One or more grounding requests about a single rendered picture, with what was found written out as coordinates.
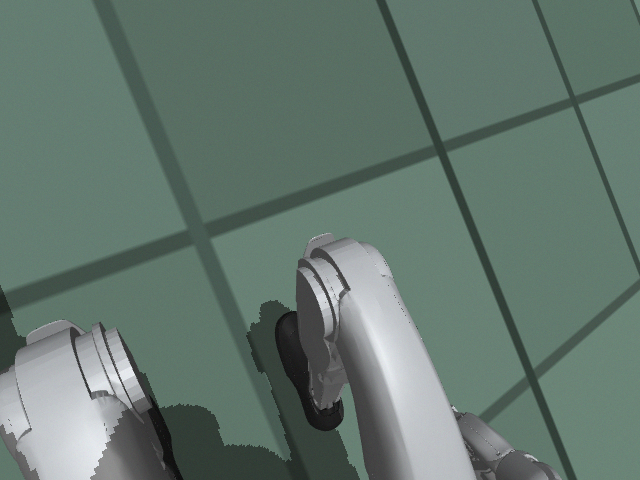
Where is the right robot hand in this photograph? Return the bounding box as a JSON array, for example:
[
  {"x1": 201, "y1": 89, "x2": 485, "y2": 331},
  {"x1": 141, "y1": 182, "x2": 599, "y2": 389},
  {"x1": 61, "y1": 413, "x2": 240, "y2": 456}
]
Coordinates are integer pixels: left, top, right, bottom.
[{"x1": 450, "y1": 404, "x2": 516, "y2": 480}]

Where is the right robot arm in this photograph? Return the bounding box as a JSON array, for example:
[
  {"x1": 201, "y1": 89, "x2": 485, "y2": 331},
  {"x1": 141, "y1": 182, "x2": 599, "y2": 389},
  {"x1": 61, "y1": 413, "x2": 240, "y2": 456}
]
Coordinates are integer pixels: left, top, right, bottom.
[{"x1": 495, "y1": 451, "x2": 562, "y2": 480}]

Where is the right robot foot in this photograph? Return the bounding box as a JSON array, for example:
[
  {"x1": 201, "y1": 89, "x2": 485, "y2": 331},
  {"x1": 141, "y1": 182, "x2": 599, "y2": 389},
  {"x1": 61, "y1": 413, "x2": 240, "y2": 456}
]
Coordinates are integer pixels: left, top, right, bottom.
[{"x1": 275, "y1": 311, "x2": 344, "y2": 431}]

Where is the left robot foot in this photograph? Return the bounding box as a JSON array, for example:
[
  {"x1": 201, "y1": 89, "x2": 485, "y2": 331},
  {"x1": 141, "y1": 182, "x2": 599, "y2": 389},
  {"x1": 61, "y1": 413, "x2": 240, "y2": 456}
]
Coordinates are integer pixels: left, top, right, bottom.
[{"x1": 147, "y1": 395, "x2": 184, "y2": 480}]

